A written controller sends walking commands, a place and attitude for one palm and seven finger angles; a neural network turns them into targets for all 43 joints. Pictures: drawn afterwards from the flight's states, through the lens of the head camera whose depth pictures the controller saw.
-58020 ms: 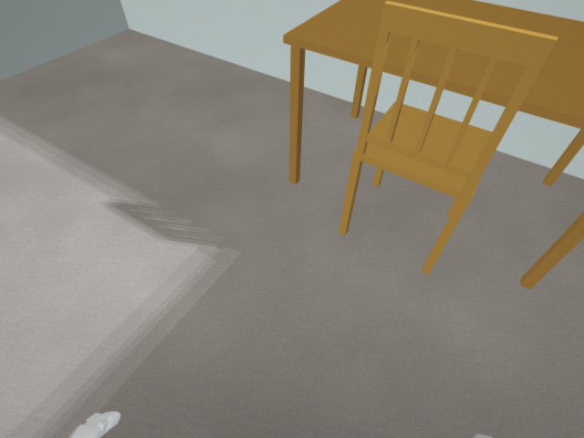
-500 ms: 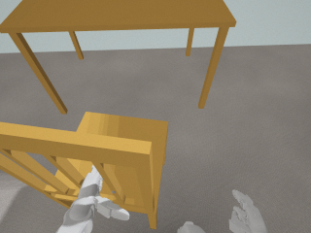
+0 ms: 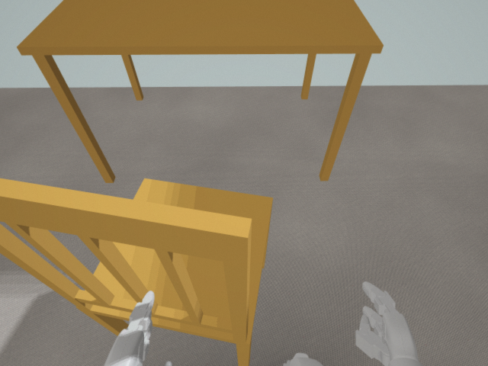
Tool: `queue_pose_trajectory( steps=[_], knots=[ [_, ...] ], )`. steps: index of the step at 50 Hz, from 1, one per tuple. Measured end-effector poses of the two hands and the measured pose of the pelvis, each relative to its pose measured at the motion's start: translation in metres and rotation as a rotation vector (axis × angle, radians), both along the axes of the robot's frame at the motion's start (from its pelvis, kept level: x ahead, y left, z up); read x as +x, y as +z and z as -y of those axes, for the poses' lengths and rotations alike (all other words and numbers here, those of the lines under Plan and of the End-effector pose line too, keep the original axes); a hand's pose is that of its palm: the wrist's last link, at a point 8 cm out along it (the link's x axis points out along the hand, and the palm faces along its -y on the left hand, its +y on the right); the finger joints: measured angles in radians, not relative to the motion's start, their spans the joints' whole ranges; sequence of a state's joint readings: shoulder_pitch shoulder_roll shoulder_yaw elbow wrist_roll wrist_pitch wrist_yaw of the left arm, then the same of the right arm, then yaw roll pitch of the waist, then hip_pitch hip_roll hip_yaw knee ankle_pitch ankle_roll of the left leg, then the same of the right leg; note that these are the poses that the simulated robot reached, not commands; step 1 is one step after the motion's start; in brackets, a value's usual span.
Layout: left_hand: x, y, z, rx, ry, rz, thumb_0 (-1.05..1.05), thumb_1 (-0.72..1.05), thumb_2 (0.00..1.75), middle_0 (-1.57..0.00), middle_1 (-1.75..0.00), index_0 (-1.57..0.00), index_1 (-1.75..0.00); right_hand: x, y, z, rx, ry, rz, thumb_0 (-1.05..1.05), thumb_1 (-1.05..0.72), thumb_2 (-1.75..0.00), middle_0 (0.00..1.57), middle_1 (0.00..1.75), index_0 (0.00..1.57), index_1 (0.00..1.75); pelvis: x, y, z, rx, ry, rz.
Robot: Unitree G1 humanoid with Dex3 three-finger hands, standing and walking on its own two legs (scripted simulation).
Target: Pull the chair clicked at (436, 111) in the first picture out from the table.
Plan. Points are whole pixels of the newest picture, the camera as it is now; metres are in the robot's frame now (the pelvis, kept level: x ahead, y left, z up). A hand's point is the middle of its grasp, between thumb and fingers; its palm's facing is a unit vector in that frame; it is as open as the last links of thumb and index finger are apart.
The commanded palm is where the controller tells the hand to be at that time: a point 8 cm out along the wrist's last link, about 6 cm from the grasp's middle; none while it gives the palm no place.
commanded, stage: draw the fingers out of the gap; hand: left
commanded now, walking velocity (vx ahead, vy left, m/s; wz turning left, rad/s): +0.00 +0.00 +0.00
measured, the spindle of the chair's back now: (128, 279) +0.27 +0.20 +0.00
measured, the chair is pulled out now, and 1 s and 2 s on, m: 0.64 0.64 0.64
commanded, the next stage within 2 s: draw the hand back to the body in 0.14 s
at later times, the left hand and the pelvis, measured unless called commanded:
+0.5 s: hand (134, 362) +0.14 +0.15 +0.04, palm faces +0.06 -1.00 -0.04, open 17.5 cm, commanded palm +0.09 +0.20 +0.05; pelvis -0.02 +0.00 -0.02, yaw -1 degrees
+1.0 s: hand (63, 339) +0.15 +0.21 +0.11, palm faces +0.26 -0.90 -0.36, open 15.6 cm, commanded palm +0.12 +0.26 +0.15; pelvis +0.00 +0.01 +0.02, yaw +0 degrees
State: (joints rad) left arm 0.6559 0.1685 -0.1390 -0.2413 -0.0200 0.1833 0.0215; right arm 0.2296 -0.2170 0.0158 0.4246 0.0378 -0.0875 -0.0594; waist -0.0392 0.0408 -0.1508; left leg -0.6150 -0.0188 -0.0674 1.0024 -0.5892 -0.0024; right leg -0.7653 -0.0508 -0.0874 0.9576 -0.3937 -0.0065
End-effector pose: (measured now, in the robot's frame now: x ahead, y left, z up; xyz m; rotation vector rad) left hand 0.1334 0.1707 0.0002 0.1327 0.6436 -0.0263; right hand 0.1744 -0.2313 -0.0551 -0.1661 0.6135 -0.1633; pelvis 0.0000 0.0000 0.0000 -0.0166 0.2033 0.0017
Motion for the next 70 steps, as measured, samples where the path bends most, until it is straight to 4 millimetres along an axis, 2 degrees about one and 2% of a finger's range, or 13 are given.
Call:
queue_pose_trajectory(
  steps=[7,14,16,20,27,33,39,43,49,60,66,70],
  knots=[
    [-0.021,-0.006,-0.004,0.005,0.005,-0.036,-0.01,-0.53,0.2,-0.01,0.0,-0.01,0.0,-0.007,0.001,-0.003,-0.005,-0.009,0.011,0.01,-0.91,-0.89,0.2,0.3,0.2,0.3,-0.006,-0.004,-0.002,0.0,-0.005,0.003],
    [-0.038,0.001,-0.006,-0.003,0.013,-0.022,-0.01,-0.53,0.2,-0.01,0.0,-0.01,0.0,-0.014,0.0,-0.003,-0.008,-0.021,0.029,0.01,-0.91,-0.89,0.2,0.3,0.2,0.3,-0.011,-0.007,-0.005,-0.004,-0.005,0.004],
    [-0.039,0.004,-0.005,-0.062,0.047,0.026,-0.01,-0.53,0.2,0.0,0.0,-0.01,0.0,-0.016,-0.001,-0.004,-0.013,-0.019,0.041,0.01,-0.9,-0.89,0.2,0.3,0.2,0.3,-0.013,-0.01,-0.006,-0.005,-0.005,-0.001],
    [-0.031,0.019,-0.011,-0.113,0.097,0.206,-0.01,-0.54,0.2,-0.01,0.0,-0.01,0.0,-0.019,-0.008,-0.005,-0.017,-0.007,0.045,0.01,-0.91,-0.89,0.2,0.3,0.2,0.3,-0.018,-0.016,-0.005,-0.006,-0.007,-0.012],
    [-0.013,0.058,-0.031,-0.064,0.06,0.543,-0.01,-0.54,0.2,0.0,0.0,0.0,0.0,-0.022,-0.027,-0.009,0.029,0.003,0.033,0.01,-0.91,-0.89,0.2,0.3,0.2,0.3,-0.024,-0.026,-0.004,-0.011,-0.01,-0.023],
    [-0.014,0.064,-0.034,-0.062,-0.02,0.517,-0.01,-0.54,0.2,0.0,0.0,0.0,0.0,-0.023,-0.032,-0.012,0.065,-0.014,0.017,0.01,-0.91,-0.89,0.2,0.3,0.2,0.3,-0.026,-0.024,-0.004,-0.009,-0.016,-0.005],
    [-0.011,0.102,-0.051,-0.019,0.018,0.573,-0.01,-0.51,0.21,-0.01,-0.01,-0.01,-0.01,-0.018,-0.016,-0.012,0.072,-0.041,0.044,0.01,-0.91,-0.89,0.2,0.3,0.2,0.3,-0.019,-0.009,-0.005,-0.012,-0.01,0.028],
    [-0.009,0.115,-0.067,0.174,0.105,0.508,-0.01,-0.43,0.25,-0.02,-0.02,-0.02,-0.03,-0.011,-0.002,-0.011,0.049,-0.049,0.036,0.01,-0.91,-0.89,0.2,0.3,0.2,0.3,-0.012,0.004,-0.005,-0.005,-0.008,0.069],
    [-0.014,0.127,-0.078,0.282,0.22,0.433,-0.01,-0.26,0.34,-0.05,-0.06,-0.05,-0.06,0.001,0.017,-0.01,0.023,-0.033,0.04,0.01,-0.91,-0.89,0.2,0.3,0.2,0.3,-0.002,0.022,-0.006,-0.001,-0.004,0.131],
    [0.008,0.185,-0.1,0.404,0.292,0.619,0.0,0.12,0.52,-0.1,-0.14,-0.1,-0.14,0.024,0.033,-0.018,0.028,0.041,0.059,0.01,-0.91,-0.89,0.2,0.3,0.2,0.3,0.011,0.041,-0.003,0.003,0.0,0.213],
    [0.014,0.199,-0.107,0.437,0.306,0.633,0.0,0.34,0.63,-0.13,-0.18,-0.15,-0.2,0.027,0.034,-0.019,0.041,0.055,0.036,0.01,-0.91,-0.89,0.2,0.3,0.2,0.3,0.016,0.049,-0.001,0.005,-0.006,0.23],
    [0.018,0.22,-0.112,0.477,0.315,0.702,0.01,0.48,0.7,-0.15,-0.21,-0.17,-0.22,0.027,0.034,-0.017,0.032,0.071,0.016,0.01,-0.91,-0.89,0.2,0.3,0.2,0.3,0.019,0.052,0.0,0.004,-0.002,0.241]
  ],
)
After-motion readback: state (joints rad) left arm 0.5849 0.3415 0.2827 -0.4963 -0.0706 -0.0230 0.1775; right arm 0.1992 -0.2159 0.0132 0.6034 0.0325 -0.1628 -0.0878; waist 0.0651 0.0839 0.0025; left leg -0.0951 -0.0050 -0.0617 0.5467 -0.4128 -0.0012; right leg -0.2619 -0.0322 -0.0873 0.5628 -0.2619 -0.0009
